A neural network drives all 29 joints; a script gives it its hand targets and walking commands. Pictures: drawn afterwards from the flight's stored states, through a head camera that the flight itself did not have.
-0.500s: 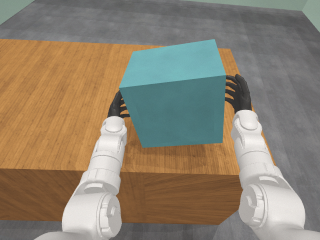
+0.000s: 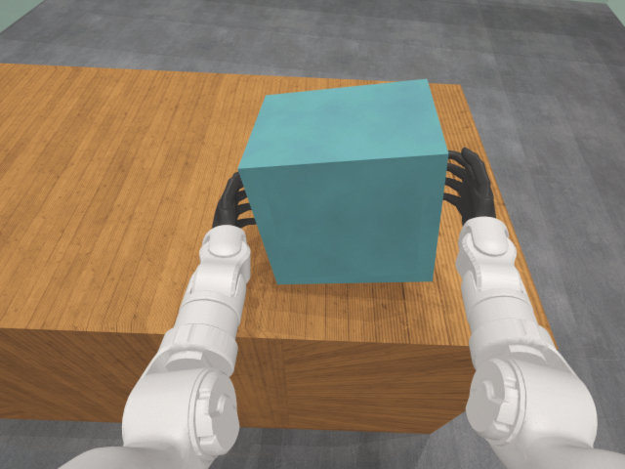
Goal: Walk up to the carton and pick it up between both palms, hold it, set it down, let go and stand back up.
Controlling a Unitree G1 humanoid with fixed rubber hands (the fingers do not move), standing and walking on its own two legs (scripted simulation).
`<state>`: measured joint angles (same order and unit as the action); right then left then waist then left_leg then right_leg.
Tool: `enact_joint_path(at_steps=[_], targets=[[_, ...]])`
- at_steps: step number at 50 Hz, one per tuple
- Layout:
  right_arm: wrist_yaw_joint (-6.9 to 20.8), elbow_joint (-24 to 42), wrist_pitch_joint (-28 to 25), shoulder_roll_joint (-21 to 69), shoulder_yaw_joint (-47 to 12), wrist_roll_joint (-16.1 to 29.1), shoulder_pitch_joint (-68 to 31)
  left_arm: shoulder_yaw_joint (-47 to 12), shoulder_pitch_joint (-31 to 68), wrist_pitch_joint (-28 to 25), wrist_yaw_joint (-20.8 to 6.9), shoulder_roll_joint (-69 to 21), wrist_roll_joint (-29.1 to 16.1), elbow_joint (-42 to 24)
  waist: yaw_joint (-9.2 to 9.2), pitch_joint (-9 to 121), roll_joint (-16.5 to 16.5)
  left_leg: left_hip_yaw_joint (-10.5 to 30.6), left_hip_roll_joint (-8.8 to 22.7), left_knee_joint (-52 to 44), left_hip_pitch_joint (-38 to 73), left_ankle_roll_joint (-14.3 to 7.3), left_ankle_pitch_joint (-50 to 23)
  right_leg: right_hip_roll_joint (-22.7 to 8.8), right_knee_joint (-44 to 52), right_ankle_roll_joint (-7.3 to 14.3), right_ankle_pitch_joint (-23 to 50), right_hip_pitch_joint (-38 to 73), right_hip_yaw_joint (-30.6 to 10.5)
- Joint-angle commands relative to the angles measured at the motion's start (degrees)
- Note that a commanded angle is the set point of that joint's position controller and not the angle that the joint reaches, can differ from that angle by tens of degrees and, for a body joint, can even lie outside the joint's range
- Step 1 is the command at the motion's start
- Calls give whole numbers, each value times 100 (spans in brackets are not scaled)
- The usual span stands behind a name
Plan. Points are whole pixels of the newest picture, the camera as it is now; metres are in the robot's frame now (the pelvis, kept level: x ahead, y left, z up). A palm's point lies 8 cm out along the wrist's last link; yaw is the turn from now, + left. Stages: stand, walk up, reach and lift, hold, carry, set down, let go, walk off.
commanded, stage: set down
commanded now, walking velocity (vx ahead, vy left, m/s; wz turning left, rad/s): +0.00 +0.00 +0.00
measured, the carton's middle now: (348, 187) +0.49 -0.02 +0.06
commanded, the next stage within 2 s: none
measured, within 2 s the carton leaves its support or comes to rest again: rests again in 1.80 s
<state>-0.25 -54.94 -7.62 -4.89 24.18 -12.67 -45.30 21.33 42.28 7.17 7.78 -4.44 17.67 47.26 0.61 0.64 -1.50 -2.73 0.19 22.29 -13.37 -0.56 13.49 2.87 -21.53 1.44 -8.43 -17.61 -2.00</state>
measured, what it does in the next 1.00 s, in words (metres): stands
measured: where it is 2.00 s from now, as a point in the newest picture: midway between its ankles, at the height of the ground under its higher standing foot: outside the picture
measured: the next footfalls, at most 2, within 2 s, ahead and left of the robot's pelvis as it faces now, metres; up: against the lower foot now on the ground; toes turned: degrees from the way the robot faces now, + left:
none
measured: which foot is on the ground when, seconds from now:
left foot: down 0.00-1.00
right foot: down 0.00-1.00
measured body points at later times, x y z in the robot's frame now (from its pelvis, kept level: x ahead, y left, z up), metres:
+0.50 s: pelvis +0.00 +0.00 +0.00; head +0.04 +0.01 +0.45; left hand +0.41 +0.14 +0.06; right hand +0.43 -0.18 +0.10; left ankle -0.03 +0.11 -0.74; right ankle +0.02 -0.10 -0.74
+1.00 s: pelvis +0.00 +0.00 +0.00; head +0.04 +0.01 +0.45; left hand +0.41 +0.15 +0.06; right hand +0.43 -0.18 +0.09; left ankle -0.03 +0.11 -0.74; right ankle +0.02 -0.10 -0.74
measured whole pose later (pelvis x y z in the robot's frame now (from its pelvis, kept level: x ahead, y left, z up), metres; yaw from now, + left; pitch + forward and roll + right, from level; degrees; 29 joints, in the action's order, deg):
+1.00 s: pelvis +0.00 +0.00 +0.00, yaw +0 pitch +5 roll +0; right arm 3.2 -55.3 -7.5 -3.5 30.8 -20.1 -45.3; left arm 27.2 43.1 1.3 6.5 -5.6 19.3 51.2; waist 0.6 0.9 -1.5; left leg -2.7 0.2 22.3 -13.9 -0.6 13.5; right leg 2.9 -21.5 1.5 -8.4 -18.1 -2.0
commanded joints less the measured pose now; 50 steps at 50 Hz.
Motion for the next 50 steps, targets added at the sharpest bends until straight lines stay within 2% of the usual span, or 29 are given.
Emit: enact_joint_path(at_steps=[1, 24, 50], targets=[[1202, -250, -268, 3100, -953, -442, -3278, -1001, 4315, -730, -565, -2581, -198, -817, 377, 3911, 87, -361, 222, -374, 190, 258, -2151, -218, 84, -200, 1955, 1710, 638], [1312, -123, -187, 3114, -513, -852, -3042, -383, 3838, -823, -687, -2348, 206, -304, 396, 3446, -73, -428, 148, -601, -373, 71, -1354, -332, 19, -272, 1819, 1870, 598], [1361, -17, -126, 3084, -210, -1194, -2526, 32, 3261, -964, -807, -2112, 465, -57, 335, 2932, -203, -472, 92, -720, -621, -53, -987, -377, -22, -328, 1659, 1928, 578]])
